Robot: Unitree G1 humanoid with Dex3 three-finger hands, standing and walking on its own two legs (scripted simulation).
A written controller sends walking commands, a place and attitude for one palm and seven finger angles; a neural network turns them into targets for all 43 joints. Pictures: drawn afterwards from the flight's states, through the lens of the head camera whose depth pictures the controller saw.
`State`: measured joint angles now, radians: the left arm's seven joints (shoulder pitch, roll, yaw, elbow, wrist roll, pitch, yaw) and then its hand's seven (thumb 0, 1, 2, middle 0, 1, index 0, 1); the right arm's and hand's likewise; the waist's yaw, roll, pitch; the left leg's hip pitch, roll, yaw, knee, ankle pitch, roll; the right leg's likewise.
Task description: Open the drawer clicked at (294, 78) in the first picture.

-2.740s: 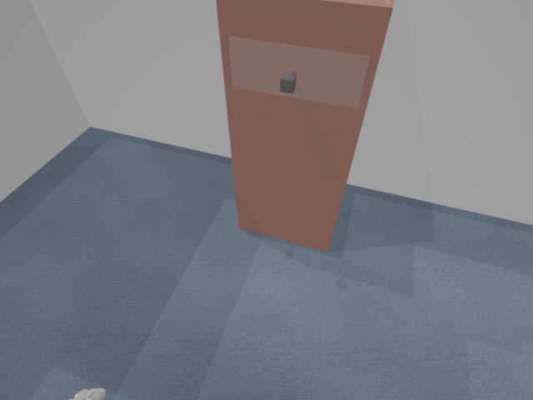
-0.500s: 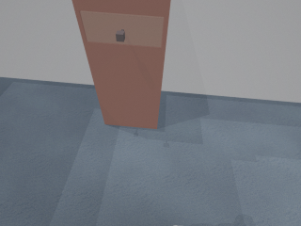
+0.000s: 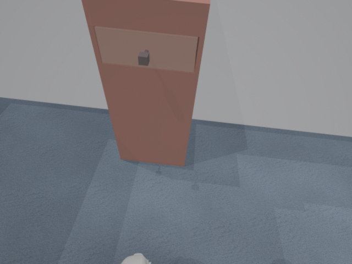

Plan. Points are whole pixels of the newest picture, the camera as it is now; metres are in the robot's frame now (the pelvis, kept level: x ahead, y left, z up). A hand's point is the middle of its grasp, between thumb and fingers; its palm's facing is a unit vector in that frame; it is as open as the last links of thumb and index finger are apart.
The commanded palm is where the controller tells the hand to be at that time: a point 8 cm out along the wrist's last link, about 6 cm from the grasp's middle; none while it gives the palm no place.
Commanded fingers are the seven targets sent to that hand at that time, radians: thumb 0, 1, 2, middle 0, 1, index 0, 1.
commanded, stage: take the last steps up to it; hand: left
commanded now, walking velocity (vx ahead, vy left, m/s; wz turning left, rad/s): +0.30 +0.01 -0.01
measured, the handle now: (144, 56) +0.81 +0.20 +0.05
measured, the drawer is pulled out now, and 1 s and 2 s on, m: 0.00 0.00 0.00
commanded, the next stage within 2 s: come to a stop and stand still in 0.54 s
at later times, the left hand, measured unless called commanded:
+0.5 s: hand (113, 215) +0.27 +0.20 -0.15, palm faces -0.04 -0.98 -0.19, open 7.3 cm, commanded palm none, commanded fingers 0.00 0.90 0.90 -0.20 -0.30 -0.20 -0.30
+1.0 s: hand (119, 205) +0.31 +0.20 -0.19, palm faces +0.05 -0.98 -0.20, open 7.3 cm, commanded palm none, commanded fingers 0.00 0.90 0.90 -0.20 -0.30 -0.20 -0.30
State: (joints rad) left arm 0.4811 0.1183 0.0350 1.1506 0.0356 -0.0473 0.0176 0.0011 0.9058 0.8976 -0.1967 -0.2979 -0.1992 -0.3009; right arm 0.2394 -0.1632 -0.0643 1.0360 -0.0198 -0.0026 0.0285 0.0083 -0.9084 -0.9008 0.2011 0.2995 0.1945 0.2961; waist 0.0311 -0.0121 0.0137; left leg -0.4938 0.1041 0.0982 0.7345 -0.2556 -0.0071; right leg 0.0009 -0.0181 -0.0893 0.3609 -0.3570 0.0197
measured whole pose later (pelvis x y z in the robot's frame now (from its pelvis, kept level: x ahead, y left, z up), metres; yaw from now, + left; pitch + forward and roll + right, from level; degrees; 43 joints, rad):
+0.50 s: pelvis +0.17 +0.03 +0.01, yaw -2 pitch +0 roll +1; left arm 0.17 0.16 0.07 1.01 0.03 0.00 -0.01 0.00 0.92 0.90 -0.19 -0.30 -0.19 -0.30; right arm 0.42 -0.09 -0.04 1.14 -0.03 -0.05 -0.02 0.00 -0.91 -0.90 0.20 0.30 0.20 0.30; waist -0.05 -0.01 0.02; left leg -0.05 0.00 0.18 0.35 -0.29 0.03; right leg -0.47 -0.10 -0.08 0.70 -0.23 0.01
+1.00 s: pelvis +0.28 +0.02 +0.00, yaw -2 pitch -1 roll -1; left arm 0.23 0.18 0.05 1.03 0.01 0.04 0.05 -0.01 0.92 0.90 -0.20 -0.30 -0.20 -0.30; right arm 0.13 -0.18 -0.05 0.99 -0.02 0.02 -0.03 0.01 -0.93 -0.90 0.20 0.30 0.19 0.30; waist 0.03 -0.03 0.09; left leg -0.33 0.04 0.11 0.59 -0.24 0.05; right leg -0.31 -0.03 -0.08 0.80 -0.50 0.01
